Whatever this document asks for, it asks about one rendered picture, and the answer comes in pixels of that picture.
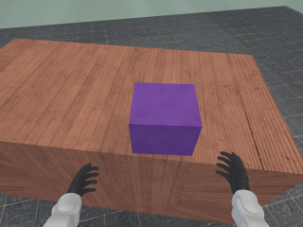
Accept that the carton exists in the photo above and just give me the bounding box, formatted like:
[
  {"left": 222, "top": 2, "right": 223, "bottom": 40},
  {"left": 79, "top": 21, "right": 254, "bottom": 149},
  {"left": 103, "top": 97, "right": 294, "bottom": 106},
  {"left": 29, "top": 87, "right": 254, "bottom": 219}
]
[{"left": 129, "top": 82, "right": 203, "bottom": 156}]

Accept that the right robot hand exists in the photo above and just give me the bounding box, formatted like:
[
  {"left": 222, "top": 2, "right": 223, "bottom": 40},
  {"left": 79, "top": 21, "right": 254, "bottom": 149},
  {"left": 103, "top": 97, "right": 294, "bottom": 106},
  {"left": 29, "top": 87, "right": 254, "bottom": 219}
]
[{"left": 215, "top": 151, "right": 250, "bottom": 195}]

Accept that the pedestal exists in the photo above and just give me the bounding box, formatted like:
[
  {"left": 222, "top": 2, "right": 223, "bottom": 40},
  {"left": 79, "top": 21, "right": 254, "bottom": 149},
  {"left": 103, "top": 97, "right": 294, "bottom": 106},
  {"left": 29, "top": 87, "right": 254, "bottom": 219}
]
[{"left": 0, "top": 38, "right": 303, "bottom": 225}]

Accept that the left robot hand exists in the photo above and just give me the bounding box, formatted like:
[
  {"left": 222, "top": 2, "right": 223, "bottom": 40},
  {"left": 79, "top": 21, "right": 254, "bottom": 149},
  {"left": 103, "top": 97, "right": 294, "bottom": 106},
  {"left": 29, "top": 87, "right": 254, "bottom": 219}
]
[{"left": 66, "top": 163, "right": 99, "bottom": 197}]

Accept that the robot left forearm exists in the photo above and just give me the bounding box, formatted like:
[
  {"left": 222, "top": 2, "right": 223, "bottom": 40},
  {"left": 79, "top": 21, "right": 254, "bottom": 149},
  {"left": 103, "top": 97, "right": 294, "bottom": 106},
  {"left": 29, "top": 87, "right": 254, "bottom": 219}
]
[{"left": 43, "top": 193, "right": 81, "bottom": 227}]

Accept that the robot right forearm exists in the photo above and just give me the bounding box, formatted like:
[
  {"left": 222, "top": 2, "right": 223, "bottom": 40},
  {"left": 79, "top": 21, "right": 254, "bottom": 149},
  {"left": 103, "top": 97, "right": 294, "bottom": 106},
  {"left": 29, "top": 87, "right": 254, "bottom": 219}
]
[{"left": 231, "top": 189, "right": 270, "bottom": 227}]

